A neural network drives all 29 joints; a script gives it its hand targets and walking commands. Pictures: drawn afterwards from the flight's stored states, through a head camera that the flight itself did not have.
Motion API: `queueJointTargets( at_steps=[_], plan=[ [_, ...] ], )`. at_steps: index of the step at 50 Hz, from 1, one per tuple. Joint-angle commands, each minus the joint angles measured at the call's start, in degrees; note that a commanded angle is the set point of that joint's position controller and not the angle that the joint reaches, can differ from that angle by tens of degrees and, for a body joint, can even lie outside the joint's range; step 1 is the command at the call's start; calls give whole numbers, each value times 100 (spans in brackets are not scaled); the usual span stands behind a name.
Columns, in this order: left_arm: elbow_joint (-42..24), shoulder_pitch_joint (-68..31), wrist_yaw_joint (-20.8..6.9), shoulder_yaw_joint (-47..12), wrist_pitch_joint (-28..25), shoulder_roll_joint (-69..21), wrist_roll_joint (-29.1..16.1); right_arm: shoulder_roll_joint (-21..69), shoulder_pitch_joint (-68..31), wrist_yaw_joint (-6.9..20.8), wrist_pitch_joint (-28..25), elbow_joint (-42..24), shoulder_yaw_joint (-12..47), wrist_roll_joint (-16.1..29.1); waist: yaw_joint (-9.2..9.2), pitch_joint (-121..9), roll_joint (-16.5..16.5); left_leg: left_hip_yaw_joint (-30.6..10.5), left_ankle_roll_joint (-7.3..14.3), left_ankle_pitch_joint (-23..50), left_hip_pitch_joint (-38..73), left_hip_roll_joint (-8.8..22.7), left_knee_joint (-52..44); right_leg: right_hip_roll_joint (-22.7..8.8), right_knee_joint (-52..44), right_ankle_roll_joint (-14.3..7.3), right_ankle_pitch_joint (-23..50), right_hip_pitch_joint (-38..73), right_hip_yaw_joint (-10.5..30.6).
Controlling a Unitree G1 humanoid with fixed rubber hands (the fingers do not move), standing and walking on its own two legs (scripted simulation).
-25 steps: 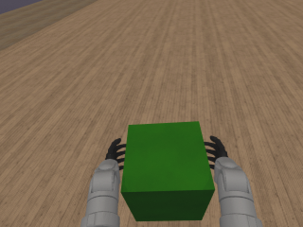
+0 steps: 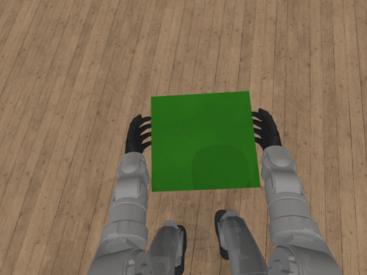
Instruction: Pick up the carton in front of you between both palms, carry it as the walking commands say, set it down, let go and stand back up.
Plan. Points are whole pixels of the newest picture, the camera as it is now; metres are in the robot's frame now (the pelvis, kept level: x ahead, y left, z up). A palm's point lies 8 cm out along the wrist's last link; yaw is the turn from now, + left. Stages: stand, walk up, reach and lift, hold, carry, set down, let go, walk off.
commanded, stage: set down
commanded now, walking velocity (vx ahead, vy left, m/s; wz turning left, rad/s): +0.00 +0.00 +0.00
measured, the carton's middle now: (200, 150) +0.40 -0.02 -0.16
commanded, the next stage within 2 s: none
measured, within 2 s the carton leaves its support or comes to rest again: rests again in 1.68 s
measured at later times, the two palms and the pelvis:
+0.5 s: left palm (155, 143) +0.44 +0.11 -0.21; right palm (259, 138) +0.44 -0.19 -0.22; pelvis -0.01 +0.00 -0.13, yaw +2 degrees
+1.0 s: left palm (169, 144) +0.48 +0.09 -0.37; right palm (253, 139) +0.48 -0.21 -0.37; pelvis -0.04 -0.01 -0.24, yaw +5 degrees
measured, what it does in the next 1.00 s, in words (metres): lowers itself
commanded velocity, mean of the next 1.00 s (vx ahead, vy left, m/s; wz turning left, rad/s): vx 0.00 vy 0.00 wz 0.00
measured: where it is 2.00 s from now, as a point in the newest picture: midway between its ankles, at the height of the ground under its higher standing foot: (201, 251)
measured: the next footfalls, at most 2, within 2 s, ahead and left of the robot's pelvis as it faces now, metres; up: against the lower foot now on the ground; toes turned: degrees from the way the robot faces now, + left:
none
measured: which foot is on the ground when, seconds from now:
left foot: down 0.00-1.00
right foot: down 0.00-1.00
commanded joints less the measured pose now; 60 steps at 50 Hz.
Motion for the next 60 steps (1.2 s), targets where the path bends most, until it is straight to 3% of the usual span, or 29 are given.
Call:
queueJointTargets(
  at_steps=[1,3,5,9,13,19,34,49,60],
  plan=[
    [-388,-3017,-785,-3658,-471,-4814,-859,4802,-2941,815,-426,-367,3430,875,-53,-6833,-348,-155,-230,2178,187,-518,49,500,760,75,3329,4118,310],
    [-539,-2964,-686,-3868,-405,-4784,-981,4704,-2891,789,-359,-493,3629,1036,-74,-7124,-367,-141,-238,2115,-56,-550,272,511,960,112,3230,3810,289],
    [-501,-2923,-642,-3835,-281,-4769,-984,4616,-2823,797,-253,-425,3644,1086,-79,-6867,-350,-127,-245,1784,-307,-570,422,538,1063,132,2668,3169,234],
    [-132,-3131,-703,-3455,2,-4876,-856,4575,-2979,892,-8,-34,3338,985,-120,-5954,-291,-62,-235,892,-1013,-611,687,578,1244,122,1443,1878,121],
    [245,-3450,-778,-3026,182,-4926,-740,4562,-3243,982,175,345,2919,832,-202,-5576,-284,-6,-201,452,-1720,-663,1014,593,1536,112,991,1185,82],
    [453,-3982,-733,-2697,209,-4771,-687,4378,-3705,1010,237,640,2585,773,-271,-5808,-262,86,-214,423,-2481,-755,1624,614,2111,123,1085,621,63],
    [202,-5670,-434,-2843,318,-4324,-1104,3872,-5198,943,432,560,2767,1263,-423,-6897,-368,389,-234,62,-3526,-910,3179,624,3482,257,918,-113,-85],
    [595,-7024,-461,-2509,435,-3846,-1279,3249,-6395,1178,563,1024,2521,1425,-580,-6424,-355,544,-168,-194,-4470,-875,4309,483,4548,224,759,-1061,-137],
    [518,-7962,-494,-2923,368,-3421,-1831,2692,-7252,1299,476,1084,2783,1929,-735,-6351,-310,630,-137,2,-4434,-807,5189,296,5459,166,1181,-1170,-198]
  ],
)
